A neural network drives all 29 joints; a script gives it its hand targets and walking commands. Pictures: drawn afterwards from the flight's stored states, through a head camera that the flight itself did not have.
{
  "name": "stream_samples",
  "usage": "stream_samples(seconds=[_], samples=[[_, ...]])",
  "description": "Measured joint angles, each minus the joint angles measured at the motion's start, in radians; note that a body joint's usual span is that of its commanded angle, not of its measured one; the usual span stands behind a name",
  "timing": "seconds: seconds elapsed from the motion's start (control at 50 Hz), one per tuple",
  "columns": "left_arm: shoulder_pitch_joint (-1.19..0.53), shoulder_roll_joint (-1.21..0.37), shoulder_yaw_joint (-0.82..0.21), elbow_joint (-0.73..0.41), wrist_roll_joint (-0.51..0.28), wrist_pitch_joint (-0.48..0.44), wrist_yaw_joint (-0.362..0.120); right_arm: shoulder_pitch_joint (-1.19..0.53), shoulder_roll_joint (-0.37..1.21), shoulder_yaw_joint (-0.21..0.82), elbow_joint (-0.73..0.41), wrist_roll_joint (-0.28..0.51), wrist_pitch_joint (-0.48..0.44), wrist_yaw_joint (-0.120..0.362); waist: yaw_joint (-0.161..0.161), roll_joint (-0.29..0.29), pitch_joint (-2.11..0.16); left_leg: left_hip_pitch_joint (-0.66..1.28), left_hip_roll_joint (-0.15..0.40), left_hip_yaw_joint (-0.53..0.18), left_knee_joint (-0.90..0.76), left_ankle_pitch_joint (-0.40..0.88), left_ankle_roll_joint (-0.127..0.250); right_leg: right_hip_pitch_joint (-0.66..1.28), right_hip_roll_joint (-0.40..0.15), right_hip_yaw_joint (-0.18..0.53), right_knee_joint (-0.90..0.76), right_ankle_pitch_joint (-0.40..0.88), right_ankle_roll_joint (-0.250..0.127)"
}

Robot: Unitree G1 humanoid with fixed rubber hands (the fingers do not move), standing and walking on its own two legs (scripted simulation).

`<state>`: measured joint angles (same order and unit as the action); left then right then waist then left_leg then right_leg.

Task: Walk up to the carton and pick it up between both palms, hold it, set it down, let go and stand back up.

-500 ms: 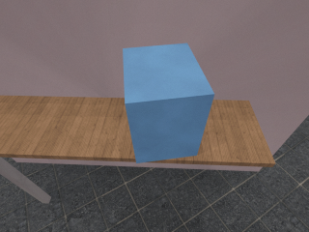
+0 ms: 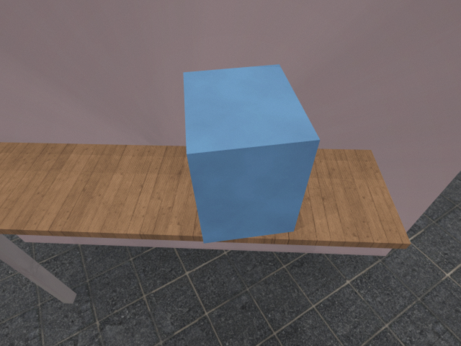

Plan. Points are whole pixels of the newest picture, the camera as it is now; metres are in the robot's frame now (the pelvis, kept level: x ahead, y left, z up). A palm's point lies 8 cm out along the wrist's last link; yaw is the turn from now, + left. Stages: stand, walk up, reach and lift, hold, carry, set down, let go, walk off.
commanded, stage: walk up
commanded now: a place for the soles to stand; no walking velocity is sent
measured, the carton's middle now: (240, 155) +0.50 +0.02 +0.05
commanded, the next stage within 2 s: reach and lift in 0.48 s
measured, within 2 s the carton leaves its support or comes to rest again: neither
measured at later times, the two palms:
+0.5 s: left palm out of the picture +0.06 +0.25 -0.13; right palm out of the picture +0.09 -0.25 -0.13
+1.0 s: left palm (116, 323) +0.19 +0.23 -0.06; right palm out of the picture +0.14 -0.24 -0.10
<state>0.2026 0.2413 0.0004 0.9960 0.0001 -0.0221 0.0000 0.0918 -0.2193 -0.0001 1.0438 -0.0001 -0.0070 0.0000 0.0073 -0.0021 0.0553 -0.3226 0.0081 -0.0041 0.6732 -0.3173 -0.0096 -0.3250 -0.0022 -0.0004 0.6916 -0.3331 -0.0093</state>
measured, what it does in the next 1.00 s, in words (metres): stands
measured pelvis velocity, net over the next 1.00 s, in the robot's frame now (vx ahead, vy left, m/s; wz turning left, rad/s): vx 0.02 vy -0.01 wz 0.00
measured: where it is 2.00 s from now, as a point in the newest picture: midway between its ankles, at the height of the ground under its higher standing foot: outside the picture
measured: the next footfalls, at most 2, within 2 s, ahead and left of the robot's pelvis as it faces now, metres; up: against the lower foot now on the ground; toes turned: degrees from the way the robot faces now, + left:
none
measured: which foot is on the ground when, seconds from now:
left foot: down 0.00-1.00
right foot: down 0.00-1.00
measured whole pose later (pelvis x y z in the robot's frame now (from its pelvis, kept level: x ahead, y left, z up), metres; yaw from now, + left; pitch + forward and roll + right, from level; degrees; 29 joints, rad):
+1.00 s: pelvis +0.02 -0.01 +0.01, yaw +0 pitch -4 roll +1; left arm 0.14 0.24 0.00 0.46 0.00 0.34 0.02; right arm 0.17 -0.23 -0.02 0.83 -0.06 -0.14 0.06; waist 0.00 0.00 0.09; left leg -0.22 0.01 0.00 0.61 -0.32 -0.02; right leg -0.23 0.00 0.00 0.65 -0.35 -0.01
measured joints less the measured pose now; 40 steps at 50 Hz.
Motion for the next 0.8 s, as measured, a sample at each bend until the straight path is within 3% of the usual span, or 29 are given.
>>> stream_samples(seconds=[0.52, 0.6, 0.66, 0.72, 0.8], samples=[[0.000, 0.000, 0.000, 0.001, 0.000, 0.000, 0.000, 0.024, -0.008, 0.000, 0.000, 0.000, -0.007, 0.000, 0.000, 0.000, 0.000, 0.004, 0.000, 0.003, -0.007, -0.003, -0.001, 0.001, 0.000, 0.003, -0.003, -0.004, -0.001], [-0.028, 0.000, 0.000, -0.146, 0.000, 0.217, 0.018, -0.023, -0.008, -0.016, 0.008, -0.079, -0.076, 0.026, -0.002, 0.000, 0.010, -0.026, 0.000, 0.003, 0.022, -0.010, -0.005, -0.029, 0.000, 0.003, 0.026, -0.012, -0.001], [-0.074, 0.000, 0.000, -0.261, 0.000, 0.336, 0.022, -0.081, -0.008, -0.024, -0.001, -0.089, -0.087, 0.046, -0.008, 0.000, 0.038, -0.033, 0.000, 0.003, 0.046, -0.021, -0.005, -0.036, 0.000, 0.003, 0.048, -0.022, -0.001], [-0.094, 0.000, 0.000, -0.386, 0.000, 0.396, 0.022, -0.095, -0.008, -0.024, -0.044, -0.089, -0.088, 0.054, -0.010, 0.000, 0.040, -0.033, 0.001, 0.003, 0.046, -0.024, -0.006, -0.036, 0.000, 0.003, 0.048, -0.024, 0.000], [-0.094, 0.000, 0.000, -0.524, 0.000, 0.404, 0.022, -0.073, -0.008, -0.024, -0.113, -0.086, -0.091, 0.057, -0.011, 0.000, 0.039, -0.025, 0.001, 0.003, 0.043, -0.030, -0.007, -0.029, 0.000, 0.003, 0.047, -0.031, 0.000]])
